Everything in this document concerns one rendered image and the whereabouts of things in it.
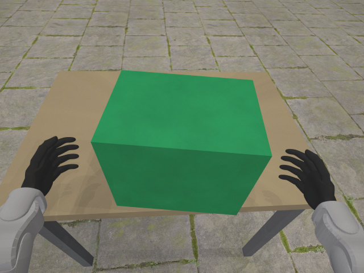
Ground robot left forearm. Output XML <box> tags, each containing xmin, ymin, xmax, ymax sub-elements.
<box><xmin>0</xmin><ymin>187</ymin><xmax>47</xmax><ymax>273</ymax></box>

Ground table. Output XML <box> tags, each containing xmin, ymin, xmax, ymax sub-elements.
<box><xmin>0</xmin><ymin>71</ymin><xmax>339</xmax><ymax>267</ymax></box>

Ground robot right forearm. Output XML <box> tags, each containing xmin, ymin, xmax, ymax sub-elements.
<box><xmin>312</xmin><ymin>201</ymin><xmax>364</xmax><ymax>273</ymax></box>

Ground robot right hand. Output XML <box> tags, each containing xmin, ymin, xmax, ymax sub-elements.
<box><xmin>279</xmin><ymin>149</ymin><xmax>336</xmax><ymax>210</ymax></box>

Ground robot left hand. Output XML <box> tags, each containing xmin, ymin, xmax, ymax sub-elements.
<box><xmin>21</xmin><ymin>136</ymin><xmax>79</xmax><ymax>196</ymax></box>

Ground carton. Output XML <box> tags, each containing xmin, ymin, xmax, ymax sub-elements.
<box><xmin>91</xmin><ymin>70</ymin><xmax>272</xmax><ymax>215</ymax></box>

